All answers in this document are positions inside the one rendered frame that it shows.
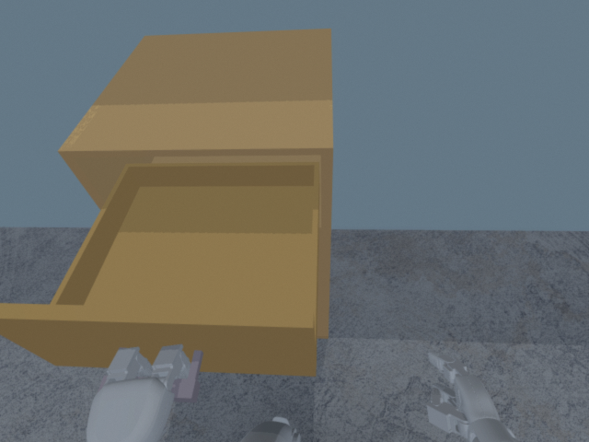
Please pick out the robot right hand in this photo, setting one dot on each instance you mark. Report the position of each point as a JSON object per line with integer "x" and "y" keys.
{"x": 454, "y": 410}

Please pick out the handle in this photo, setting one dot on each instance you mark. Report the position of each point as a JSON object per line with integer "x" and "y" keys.
{"x": 185, "y": 390}

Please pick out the robot left hand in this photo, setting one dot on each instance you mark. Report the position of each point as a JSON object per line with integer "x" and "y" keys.
{"x": 130, "y": 409}

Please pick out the left robot thigh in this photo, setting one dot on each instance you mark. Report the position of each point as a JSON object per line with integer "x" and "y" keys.
{"x": 271, "y": 431}

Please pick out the cabinet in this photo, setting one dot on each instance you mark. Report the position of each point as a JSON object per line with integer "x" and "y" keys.
{"x": 231, "y": 97}

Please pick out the robot left shin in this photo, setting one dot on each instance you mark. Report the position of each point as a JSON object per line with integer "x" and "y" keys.
{"x": 280, "y": 419}

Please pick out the right robot forearm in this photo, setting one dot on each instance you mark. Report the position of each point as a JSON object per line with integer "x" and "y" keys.
{"x": 490, "y": 430}

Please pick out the drawer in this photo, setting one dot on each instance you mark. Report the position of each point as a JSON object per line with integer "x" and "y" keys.
{"x": 218, "y": 257}

